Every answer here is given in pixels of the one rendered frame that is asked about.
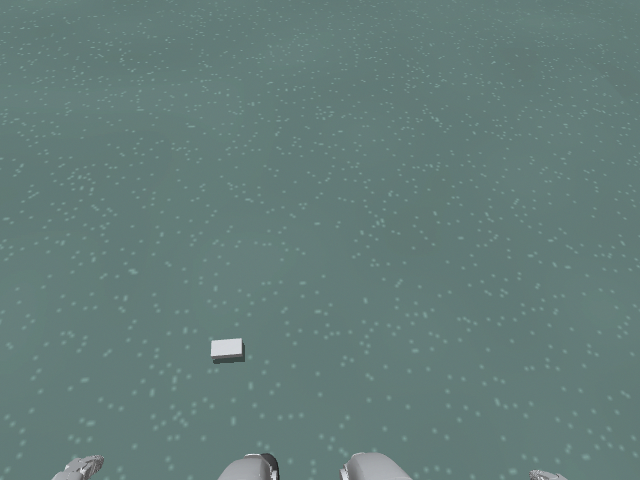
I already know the small box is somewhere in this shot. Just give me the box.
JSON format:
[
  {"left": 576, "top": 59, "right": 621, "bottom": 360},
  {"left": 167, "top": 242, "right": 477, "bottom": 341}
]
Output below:
[{"left": 211, "top": 338, "right": 243, "bottom": 359}]

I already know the left robot hand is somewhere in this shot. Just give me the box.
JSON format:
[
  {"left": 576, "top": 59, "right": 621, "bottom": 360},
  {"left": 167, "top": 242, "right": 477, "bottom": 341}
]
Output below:
[{"left": 51, "top": 455, "right": 104, "bottom": 480}]

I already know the left robot foot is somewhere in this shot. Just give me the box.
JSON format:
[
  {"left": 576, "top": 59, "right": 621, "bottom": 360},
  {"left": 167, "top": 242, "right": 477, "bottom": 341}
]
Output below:
[{"left": 261, "top": 453, "right": 279, "bottom": 480}]

